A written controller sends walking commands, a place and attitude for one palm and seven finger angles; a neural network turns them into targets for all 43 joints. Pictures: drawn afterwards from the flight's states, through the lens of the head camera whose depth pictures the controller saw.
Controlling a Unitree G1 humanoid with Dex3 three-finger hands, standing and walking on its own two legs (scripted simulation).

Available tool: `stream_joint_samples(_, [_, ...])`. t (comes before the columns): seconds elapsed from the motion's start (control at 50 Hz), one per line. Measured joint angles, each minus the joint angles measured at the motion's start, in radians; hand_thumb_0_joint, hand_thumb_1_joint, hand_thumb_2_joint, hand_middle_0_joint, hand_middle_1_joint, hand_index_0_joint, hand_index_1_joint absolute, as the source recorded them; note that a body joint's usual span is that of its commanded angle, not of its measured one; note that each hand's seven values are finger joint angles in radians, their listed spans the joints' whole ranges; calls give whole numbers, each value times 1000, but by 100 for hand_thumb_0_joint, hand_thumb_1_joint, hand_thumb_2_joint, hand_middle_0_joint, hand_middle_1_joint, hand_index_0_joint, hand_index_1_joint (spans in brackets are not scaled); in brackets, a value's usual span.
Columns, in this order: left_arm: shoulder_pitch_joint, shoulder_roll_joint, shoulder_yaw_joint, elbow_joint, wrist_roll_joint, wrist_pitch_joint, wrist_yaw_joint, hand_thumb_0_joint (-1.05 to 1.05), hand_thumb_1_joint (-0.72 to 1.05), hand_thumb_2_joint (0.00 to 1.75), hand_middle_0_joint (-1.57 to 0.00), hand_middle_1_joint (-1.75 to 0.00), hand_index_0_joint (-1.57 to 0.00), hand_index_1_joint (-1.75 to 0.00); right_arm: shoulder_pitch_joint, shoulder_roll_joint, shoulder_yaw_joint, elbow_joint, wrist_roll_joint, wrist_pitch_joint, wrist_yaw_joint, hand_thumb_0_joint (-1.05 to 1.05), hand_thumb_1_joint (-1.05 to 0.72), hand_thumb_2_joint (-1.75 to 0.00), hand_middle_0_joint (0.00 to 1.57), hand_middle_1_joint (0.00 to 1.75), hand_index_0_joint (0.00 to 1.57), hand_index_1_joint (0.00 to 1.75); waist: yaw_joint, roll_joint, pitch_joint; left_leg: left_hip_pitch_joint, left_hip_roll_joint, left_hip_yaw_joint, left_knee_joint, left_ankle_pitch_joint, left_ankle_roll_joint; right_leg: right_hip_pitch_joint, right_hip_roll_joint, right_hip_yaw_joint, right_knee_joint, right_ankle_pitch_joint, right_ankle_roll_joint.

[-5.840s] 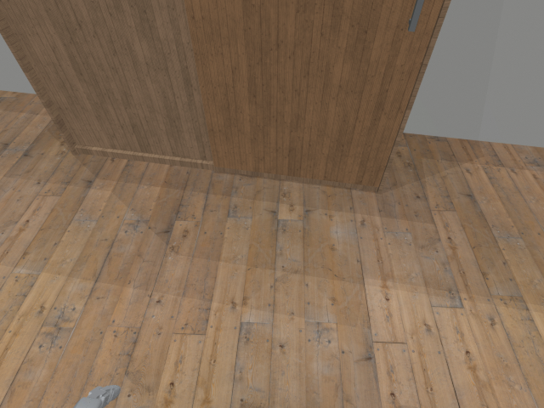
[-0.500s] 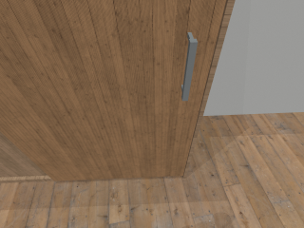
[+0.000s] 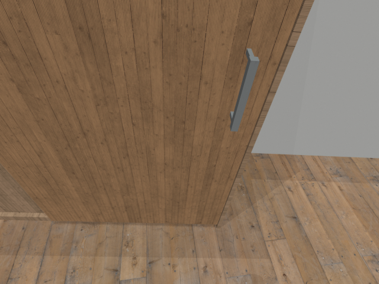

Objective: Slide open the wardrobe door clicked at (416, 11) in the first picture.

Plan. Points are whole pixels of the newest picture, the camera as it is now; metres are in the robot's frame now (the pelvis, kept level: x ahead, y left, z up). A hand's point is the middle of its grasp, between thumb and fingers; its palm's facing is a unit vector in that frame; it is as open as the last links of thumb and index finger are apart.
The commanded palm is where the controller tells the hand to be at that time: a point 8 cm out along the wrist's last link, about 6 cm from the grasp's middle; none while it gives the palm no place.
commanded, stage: come to a stop and stand still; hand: right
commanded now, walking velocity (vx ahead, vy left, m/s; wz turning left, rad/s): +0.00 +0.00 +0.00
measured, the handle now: (241, 93) +0.52 -0.09 +0.15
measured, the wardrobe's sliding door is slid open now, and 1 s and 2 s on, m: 0.00 0.00 0.00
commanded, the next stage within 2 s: look again from close up in 0.56 s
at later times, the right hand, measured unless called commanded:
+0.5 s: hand out of the picture +0.03 -0.16 -0.16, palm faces +0.01 +0.97 -0.23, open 7.3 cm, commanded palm none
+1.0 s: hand out of the picture +0.00 -0.14 -0.17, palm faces +0.03 +0.98 -0.20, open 7.4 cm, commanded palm none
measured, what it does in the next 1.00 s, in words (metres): stands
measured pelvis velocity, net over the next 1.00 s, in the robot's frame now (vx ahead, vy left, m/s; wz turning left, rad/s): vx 0.00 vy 0.03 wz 0.00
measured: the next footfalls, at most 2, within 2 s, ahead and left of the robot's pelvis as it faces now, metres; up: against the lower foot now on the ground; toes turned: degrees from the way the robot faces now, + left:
none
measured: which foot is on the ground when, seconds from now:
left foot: down 0.00-1.00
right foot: down 0.00-1.00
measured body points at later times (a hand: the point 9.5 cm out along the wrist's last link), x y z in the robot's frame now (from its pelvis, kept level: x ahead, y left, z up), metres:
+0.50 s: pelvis +0.00 +0.03 +0.00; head +0.01 +0.04 +0.45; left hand +0.00 +0.25 -0.16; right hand +0.03 -0.21 -0.14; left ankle +0.03 +0.13 -0.74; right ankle -0.03 -0.11 -0.74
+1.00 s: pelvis +0.00 +0.03 +0.01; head +0.01 +0.04 +0.45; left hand -0.01 +0.24 -0.16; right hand +0.00 -0.20 -0.15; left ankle +0.03 +0.13 -0.74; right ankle -0.03 -0.11 -0.74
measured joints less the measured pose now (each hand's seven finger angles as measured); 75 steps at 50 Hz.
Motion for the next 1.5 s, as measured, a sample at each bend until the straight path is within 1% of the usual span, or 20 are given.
stream_joint_samples(0.18, [-6,1,-9,19,1,-10,1,1,92,90,-20,-30,-20,-30,-52,-19,-11,-20,4,-9,-1,1,-92,-90,20,30,20,30,7,-3,6,22,-8,1,-12,-3,13,39,-6,-1,-46,16,14])
stream_joint_samples(0.34, [-20,7,-5,41,3,-5,2,0,91,90,-20,-30,-20,-30,-87,-30,-16,-31,5,-11,0,1,-92,-90,20,30,20,30,8,6,20,31,-19,11,-22,-1,26,47,-17,8,-61,25,28])
stream_joint_samples(0.64, [-39,12,-2,60,3,1,4,0,91,90,-20,-30,-20,-30,-75,-34,-18,-14,5,-4,5,1,-92,-90,20,30,20,30,2,24,35,41,-39,24,-52,17,43,48,-38,18,-75,39,45])
stream_joint_samples(1.08, [-29,-21,-5,72,2,-2,5,0,91,90,-20,-30,-20,-30,-55,-24,-23,-10,3,0,5,1,-91,-90,20,30,20,30,-6,34,40,38,-42,25,-66,29,44,40,-41,18,-77,45,45])
stream_joint_samples(1.5, [-37,-18,0,73,2,-3,7,0,91,90,-20,-30,-20,-30,-68,-36,-27,-19,2,-1,4,1,-92,-90,20,30,20,30,-6,46,45,42,-39,23,-64,26,40,42,-38,17,-73,40,41])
